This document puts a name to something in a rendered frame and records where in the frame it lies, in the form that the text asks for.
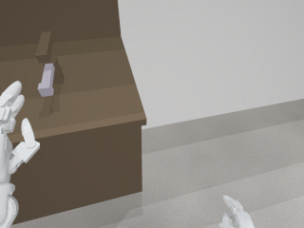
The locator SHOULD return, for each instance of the left robot forearm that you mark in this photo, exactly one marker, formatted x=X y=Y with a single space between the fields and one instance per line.
x=9 y=206

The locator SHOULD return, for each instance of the robot right hand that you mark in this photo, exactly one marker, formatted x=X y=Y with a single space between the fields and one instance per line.
x=241 y=218

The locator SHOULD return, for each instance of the tap lever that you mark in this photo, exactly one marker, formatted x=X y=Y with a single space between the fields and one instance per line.
x=45 y=87

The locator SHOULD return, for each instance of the counter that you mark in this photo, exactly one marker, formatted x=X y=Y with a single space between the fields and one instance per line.
x=90 y=129

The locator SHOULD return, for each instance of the robot left hand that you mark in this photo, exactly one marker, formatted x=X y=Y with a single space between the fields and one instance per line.
x=10 y=104

